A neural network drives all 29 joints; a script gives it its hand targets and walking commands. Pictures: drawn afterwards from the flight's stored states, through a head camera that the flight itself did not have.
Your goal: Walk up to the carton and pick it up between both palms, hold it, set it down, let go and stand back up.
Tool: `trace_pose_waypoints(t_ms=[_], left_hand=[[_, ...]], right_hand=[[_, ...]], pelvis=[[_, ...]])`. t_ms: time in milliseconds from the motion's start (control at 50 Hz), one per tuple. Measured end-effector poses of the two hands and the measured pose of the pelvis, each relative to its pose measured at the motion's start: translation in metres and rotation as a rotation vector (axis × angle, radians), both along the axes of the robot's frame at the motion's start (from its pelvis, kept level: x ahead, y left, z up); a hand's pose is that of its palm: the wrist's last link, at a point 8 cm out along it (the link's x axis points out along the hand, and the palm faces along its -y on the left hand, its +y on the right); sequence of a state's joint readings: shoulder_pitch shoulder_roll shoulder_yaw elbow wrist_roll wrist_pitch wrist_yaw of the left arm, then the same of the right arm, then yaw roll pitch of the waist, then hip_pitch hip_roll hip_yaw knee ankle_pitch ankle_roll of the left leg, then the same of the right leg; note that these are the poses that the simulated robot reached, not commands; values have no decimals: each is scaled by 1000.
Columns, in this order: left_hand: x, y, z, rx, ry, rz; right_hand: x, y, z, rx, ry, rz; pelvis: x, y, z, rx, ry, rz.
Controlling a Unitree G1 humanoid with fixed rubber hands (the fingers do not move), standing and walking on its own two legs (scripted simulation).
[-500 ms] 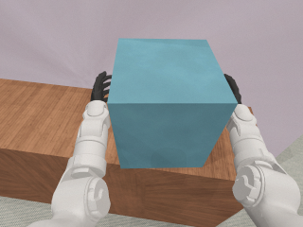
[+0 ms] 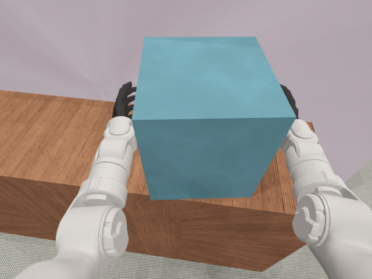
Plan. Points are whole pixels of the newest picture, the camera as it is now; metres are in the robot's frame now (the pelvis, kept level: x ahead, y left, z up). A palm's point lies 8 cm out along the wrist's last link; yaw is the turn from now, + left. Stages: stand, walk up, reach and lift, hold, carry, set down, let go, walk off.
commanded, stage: set down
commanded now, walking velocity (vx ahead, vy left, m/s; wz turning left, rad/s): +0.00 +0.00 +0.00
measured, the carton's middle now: (201, 121) +0.49 +0.03 +0.07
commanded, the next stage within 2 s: none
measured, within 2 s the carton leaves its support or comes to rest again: neither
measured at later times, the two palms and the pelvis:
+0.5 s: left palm (114, 122) +0.41 +0.22 +0.12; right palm (309, 109) +0.48 -0.20 +0.14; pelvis -0.02 -0.01 -0.01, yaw +0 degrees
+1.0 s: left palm (94, 92) +0.41 +0.24 +0.20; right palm (330, 82) +0.48 -0.20 +0.22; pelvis -0.04 -0.02 -0.02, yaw +1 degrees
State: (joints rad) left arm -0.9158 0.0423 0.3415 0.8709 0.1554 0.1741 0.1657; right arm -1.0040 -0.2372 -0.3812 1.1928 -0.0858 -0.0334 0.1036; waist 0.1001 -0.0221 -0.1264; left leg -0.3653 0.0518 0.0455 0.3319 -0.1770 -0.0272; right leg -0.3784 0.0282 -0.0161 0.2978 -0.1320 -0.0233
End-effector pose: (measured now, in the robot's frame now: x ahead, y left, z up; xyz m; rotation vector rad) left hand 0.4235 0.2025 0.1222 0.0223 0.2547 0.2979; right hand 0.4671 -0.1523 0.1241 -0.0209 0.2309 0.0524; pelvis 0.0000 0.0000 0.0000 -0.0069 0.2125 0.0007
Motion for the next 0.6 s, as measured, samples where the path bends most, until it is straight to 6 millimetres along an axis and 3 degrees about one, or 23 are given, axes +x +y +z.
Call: trace_pose_waypoints(t_ms=[220,480,600], left_hand=[[-1,-4,5,17,49,-6],[-8,13,-6,-14,66,26],[-13,26,21,-10,10,55]], right_hand=[[11,-8,5,-3,65,12],[18,-42,19,-20,24,-8],[18,-55,35,26,-5,-1]], pelvis=[[0,0,-3,-10,49,-11],[-16,-14,-9,0,119,-1],[-22,-17,-12,1,144,4]])
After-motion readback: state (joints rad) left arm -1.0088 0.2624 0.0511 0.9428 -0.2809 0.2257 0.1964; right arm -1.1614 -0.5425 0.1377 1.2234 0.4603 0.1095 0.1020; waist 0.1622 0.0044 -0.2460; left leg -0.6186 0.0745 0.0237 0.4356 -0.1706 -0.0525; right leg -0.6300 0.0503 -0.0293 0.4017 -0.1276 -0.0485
